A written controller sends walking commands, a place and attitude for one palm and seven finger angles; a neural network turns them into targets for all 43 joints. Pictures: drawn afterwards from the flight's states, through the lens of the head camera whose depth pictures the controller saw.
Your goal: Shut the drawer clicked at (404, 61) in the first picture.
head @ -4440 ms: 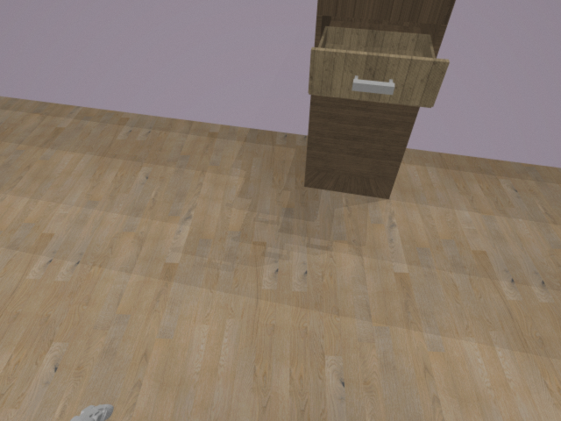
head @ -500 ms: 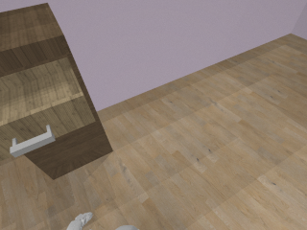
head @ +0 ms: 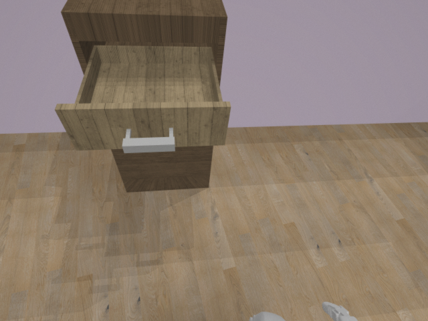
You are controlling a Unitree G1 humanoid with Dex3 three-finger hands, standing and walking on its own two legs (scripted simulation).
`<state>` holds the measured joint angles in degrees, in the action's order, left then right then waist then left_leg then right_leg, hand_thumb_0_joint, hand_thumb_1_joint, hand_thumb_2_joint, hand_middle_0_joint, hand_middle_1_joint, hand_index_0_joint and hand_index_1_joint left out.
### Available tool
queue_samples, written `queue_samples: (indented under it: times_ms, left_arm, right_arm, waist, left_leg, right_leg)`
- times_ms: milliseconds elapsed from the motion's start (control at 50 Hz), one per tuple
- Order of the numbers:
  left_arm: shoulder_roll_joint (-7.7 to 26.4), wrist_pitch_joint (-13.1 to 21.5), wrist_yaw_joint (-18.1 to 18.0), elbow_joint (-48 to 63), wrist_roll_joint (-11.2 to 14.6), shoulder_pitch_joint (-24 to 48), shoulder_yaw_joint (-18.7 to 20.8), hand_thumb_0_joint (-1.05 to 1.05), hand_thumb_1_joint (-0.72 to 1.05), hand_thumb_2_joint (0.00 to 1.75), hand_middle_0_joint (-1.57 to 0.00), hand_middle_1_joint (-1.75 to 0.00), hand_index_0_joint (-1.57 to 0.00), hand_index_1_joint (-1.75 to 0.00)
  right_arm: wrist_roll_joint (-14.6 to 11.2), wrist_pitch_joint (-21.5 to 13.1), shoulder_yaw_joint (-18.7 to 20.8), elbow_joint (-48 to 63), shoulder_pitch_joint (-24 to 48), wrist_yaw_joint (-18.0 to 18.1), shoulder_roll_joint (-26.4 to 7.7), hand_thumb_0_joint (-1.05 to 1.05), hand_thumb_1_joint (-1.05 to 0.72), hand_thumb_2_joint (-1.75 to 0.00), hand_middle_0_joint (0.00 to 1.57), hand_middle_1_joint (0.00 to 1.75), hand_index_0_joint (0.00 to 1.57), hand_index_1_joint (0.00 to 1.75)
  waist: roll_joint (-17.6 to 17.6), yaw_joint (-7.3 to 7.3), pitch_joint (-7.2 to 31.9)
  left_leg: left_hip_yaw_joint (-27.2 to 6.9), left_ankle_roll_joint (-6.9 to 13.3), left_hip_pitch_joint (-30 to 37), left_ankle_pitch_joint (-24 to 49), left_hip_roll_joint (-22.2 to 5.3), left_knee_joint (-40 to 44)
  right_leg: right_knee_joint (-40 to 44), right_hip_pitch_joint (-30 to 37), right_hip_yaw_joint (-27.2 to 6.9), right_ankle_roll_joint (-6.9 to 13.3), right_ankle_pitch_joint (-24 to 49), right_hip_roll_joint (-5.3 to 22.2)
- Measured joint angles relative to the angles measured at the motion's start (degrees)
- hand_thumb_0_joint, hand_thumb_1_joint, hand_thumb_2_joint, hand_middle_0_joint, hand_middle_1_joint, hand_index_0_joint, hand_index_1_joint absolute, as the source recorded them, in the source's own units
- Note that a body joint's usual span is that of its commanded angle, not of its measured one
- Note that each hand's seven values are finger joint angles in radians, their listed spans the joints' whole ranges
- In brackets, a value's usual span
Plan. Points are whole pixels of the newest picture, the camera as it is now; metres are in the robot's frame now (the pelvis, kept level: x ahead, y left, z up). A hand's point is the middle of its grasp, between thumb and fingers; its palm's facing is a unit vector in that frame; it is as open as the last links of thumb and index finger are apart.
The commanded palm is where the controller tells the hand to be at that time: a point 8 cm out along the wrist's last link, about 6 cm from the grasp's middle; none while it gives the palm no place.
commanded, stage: turn to face it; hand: left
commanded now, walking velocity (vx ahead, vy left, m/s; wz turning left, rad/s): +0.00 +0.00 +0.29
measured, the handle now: (149, 138) +0.50 +0.21 +0.00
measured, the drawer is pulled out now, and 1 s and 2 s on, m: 0.29 0.29 0.29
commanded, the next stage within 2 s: take the last steps up to it in 0.26 s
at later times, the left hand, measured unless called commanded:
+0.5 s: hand out of the picture +0.02 +0.15 -0.15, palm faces +0.20 -0.95 -0.25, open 7.3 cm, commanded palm none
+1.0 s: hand out of the picture +0.06 +0.19 -0.17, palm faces +0.19 -0.97 -0.15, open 7.4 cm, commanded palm none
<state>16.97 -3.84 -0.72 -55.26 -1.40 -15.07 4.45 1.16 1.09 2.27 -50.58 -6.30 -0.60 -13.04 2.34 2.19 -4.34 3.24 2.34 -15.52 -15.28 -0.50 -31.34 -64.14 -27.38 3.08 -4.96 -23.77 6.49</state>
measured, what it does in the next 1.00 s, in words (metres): steps on the spot: right foot, then left foot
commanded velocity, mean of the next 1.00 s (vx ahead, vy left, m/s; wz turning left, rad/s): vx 0.19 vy -0.04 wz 0.08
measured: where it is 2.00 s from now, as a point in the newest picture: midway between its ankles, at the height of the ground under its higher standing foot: (215, 319)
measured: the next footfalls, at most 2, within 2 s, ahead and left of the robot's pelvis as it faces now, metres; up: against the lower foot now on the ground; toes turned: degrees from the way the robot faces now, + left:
right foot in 0.28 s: +0.04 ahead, -0.14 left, +0.00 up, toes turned +2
left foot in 0.70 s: +0.00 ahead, +0.12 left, +0.00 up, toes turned +17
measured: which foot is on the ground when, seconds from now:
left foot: down 0.00-0.28, up 0.30-0.68, down 0.70-1.00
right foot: up 0.00-0.26, down 0.28-0.72, up 0.74-1.00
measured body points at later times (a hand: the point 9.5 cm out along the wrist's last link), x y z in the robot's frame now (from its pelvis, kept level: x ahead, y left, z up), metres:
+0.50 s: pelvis -0.01 -0.04 +0.01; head +0.00 -0.07 +0.46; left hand +0.01 +0.20 -0.13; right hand +0.05 -0.28 -0.16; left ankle -0.06 +0.10 -0.66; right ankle +0.00 -0.14 -0.74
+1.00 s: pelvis +0.07 +0.01 +0.01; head +0.07 +0.03 +0.46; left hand +0.05 +0.24 -0.16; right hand +0.03 -0.21 -0.14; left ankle -0.03 +0.10 -0.74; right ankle +0.18 -0.12 -0.67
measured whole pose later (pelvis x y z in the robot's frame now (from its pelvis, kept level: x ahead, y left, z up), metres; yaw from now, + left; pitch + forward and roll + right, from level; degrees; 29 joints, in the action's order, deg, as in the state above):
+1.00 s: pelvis +0.07 +0.01 +0.01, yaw +9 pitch -1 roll +0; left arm 10.8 -0.9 1.2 -61.7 -1.6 -14.9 3.2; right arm 1.5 -3.3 1.5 -65.0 -24.4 1.1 -5.8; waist 1.8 -0.6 -2.1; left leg 7.7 -0.1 1.3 -17.2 -2.4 -17.5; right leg -53.3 -32.5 4.2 -1.5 -12.1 6.8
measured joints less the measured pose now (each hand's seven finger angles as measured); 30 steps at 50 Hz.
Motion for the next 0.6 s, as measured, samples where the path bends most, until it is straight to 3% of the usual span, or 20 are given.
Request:
queue_samples:
  times_ms: [140,220,260,300,340,400,460,520,600]
  left_arm:
    - [-2.5,0.41,-0.28,1.09,0.21,1.64,-0.84,0.0,0.91,0.9,-0.2,-0.3,-0.2,-0.3]
    - [-4.43,0.93,-0.5,1.66,0.44,2.92,-1.41,0.0,0.91,0.9,-0.2,-0.3,-0.2,-0.3]
    - [-5.36,1.69,-0.61,2.09,0.55,3.26,-1.73,0.0,0.91,0.9,-0.2,-0.3,-0.2,-0.3]
    - [-6.37,2.82,-0.87,2.29,0.26,3.39,-2.09,0.0,0.91,0.9,-0.2,-0.3,-0.2,-0.3]
    - [-7.73,3.31,-0.85,2.39,0.02,3.37,-2.76,0.0,0.91,0.9,-0.2,-0.3,-0.2,-0.3]
    - [-8.95,3.59,-0.89,2.23,0.0,2.56,-3.1,0.0,0.91,0.9,-0.2,-0.3,-0.2,-0.3]
    - [-9.27,3.98,-1.12,1.31,-0.04,1.49,-2.7,0.0,0.92,0.9,-0.21,-0.3,-0.2,-0.3]
    - [-8.54,4.74,-0.87,0.07,-0.36,-0.08,-2.41,0.0,0.93,0.9,-0.21,-0.3,-0.2,-0.3]
    - [-7.66,5.42,-0.23,-2.31,-0.74,-2.89,-2.46,0.0,0.92,0.9,-0.21,-0.3,-0.2,-0.3]
  right_arm:
    - [0.13,0.38,-0.34,-1.84,-2.61,0.04,2.3,0.01,-0.9,-0.9,0.2,0.3,0.2,0.3]
    - [0.4,0.88,-0.04,-3.17,-4.23,0.06,2.76,0.01,-0.9,-0.9,0.2,0.3,0.2,0.3]
    - [0.3,1.11,0.27,-3.88,-5.18,0.09,2.66,0.01,-0.9,-0.9,0.2,0.3,0.2,0.3]
    - [-0.18,1.23,0.74,-4.71,-6.05,0.03,2.23,0.01,-0.9,-0.9,0.2,0.3,0.2,0.3]
    - [-0.17,1.98,1.43,-5.56,-6.64,0.16,1.51,0.01,-0.9,-0.9,0.2,0.3,0.2,0.3]
    - [0.02,2.77,2.12,-6.91,-7.39,0.04,0.86,0.01,-0.91,-0.9,0.2,0.3,0.2,0.3]
    - [0.4,2.57,2.41,-7.91,-8.52,-0.17,0.59,0.01,-0.91,-0.9,0.2,0.3,0.2,0.3]
    - [0.76,2.23,2.47,-8.84,-9.53,-0.45,0.7,0.01,-0.91,-0.9,0.2,0.3,0.19,0.3]
    - [0.79,1.41,2.17,-9.64,-9.6,-0.65,1.06,0.01,-0.91,-0.9,0.2,0.3,0.19,0.3]
  waist:
    - [-1.82,-1.42,1.01]
    - [-3.14,-2.69,1.2]
    - [-3.76,-3.05,1.43]
    - [-4.67,-3.05,1.63]
    - [-6.06,-3.44,1.51]
    - [-6.03,-3.49,1.76]
    - [-5.51,-3.51,2.49]
    - [-4.51,-2.97,3.51]
    - [-3.07,-1.42,4.44]
  left_leg:
    - [-2.13,0.21,1.63,2.93,1.55,4.4]
    - [-3.32,-0.5,0.68,2.99,2.0,3.49]
    - [-3.96,-1.13,-0.47,2.53,2.29,1.92]
    - [-4.58,-1.84,-2.51,0.68,2.31,-1.62]
    - [-5.45,-2.49,-5.54,-7.55,2.44,-10.13]
    - [-4.76,-3.42,-9.49,-9.47,2.07,-24.59]
    - [-3.74,-4.27,-10.14,-6.46,0.02,-30.11]
    - [-2.33,-4.51,-8.08,-5.66,-2.21,-26.62]
    - [-0.49,-3.86,-3.84,-7.98,-3.55,-15.74]
  right_leg:
    - [9.2,2.59,-1.61,-0.01,0.16,-1.73]
    - [18.48,6.88,-1.44,1.0,-0.24,-3.42]
    - [25.84,10.33,-1.04,1.46,3.57,-4.25]
    - [31.81,13.0,-0.46,3.72,5.87,-4.83]
    - [31.27,13.05,0.96,5.76,5.87,-4.94]
    - [33.42,14.59,2.25,6.5,7.09,-4.21]
    - [36.22,16.28,3.46,6.46,8.36,-3.84]
    - [38.58,17.52,4.37,6.36,9.23,-3.5]
    - [40.51,18.29,4.77,5.95,9.85,-2.98]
